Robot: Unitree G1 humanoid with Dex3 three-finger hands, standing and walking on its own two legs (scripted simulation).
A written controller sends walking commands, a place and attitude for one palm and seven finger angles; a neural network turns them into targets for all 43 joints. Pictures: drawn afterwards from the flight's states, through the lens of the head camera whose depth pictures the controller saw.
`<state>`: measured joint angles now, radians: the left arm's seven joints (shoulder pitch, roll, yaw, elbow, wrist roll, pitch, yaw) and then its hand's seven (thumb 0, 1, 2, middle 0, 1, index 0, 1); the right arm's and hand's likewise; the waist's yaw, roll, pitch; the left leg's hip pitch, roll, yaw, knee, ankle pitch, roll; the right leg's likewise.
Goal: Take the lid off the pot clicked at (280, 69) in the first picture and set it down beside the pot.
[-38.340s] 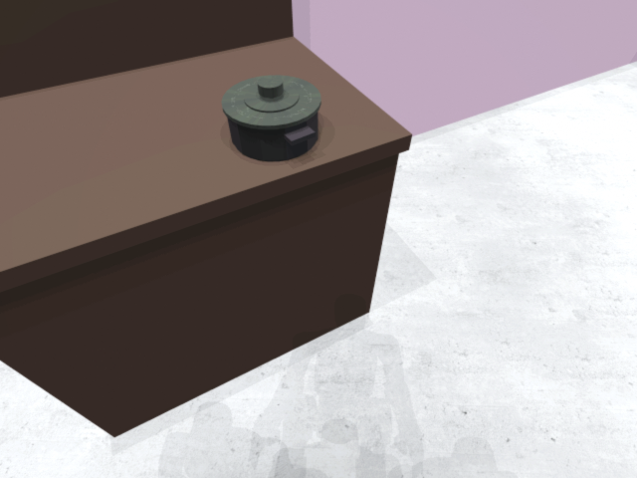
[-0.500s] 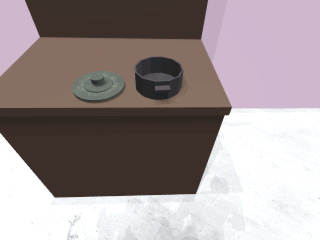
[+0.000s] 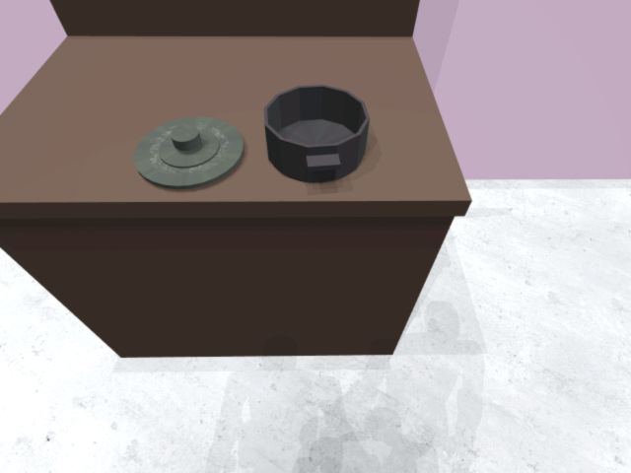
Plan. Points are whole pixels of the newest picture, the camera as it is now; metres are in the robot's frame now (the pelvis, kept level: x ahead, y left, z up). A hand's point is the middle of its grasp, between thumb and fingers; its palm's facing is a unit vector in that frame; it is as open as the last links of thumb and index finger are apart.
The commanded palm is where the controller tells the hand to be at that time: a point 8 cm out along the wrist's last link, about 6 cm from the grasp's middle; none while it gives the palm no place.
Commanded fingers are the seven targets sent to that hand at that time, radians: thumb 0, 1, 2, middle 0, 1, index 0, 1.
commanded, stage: let the arm hang, fingers relaxed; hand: left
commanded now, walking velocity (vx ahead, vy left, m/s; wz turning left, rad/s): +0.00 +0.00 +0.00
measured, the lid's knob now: (186, 137) +0.62 +0.27 +0.05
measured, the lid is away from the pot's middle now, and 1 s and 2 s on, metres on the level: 0.23 0.23 0.23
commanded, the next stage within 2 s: look to check the result in 0.38 s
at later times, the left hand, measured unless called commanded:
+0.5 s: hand out of the picture +0.04 +0.17 -0.17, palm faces +0.02 -0.98 -0.22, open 7.3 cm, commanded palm none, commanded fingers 0.00 0.90 0.90 -0.20 -0.30 -0.20 -0.30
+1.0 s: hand out of the picture +0.01 +0.15 -0.18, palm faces +0.01 -0.98 -0.20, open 7.3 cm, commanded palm none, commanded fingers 0.00 0.90 0.90 -0.20 -0.30 -0.20 -0.30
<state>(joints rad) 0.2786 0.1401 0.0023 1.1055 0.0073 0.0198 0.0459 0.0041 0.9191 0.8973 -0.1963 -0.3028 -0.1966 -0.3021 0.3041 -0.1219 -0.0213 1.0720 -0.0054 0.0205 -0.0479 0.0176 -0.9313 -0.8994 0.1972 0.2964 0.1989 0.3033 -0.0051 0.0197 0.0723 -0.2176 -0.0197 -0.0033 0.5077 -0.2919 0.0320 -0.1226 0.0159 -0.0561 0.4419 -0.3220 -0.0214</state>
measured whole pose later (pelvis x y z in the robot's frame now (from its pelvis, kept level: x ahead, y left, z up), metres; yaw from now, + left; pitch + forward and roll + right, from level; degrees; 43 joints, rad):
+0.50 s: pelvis +0.01 -0.01 +0.00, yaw -1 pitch -1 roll +0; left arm 0.22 0.15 0.03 1.08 0.01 0.01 0.05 0.00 0.93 0.90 -0.20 -0.30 -0.20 -0.30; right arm 0.29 -0.13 -0.03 1.08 -0.01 0.01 -0.05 0.01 -0.92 -0.90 0.20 0.30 0.20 0.30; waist -0.02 0.01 0.06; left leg -0.17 -0.01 0.01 0.47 -0.29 0.02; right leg -0.09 0.03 -0.04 0.42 -0.32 -0.04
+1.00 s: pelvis +0.01 -0.02 +0.00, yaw -2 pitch -1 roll +0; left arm 0.26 0.13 0.02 1.12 0.01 0.01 0.05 0.01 0.93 0.90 -0.20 -0.30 -0.20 -0.30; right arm 0.29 -0.12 -0.03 1.10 0.00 0.01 -0.06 0.01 -0.92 -0.90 0.19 0.30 0.20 0.30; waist -0.01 0.01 0.07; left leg -0.16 0.01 0.02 0.46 -0.29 0.01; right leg -0.08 0.04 -0.03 0.41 -0.32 -0.05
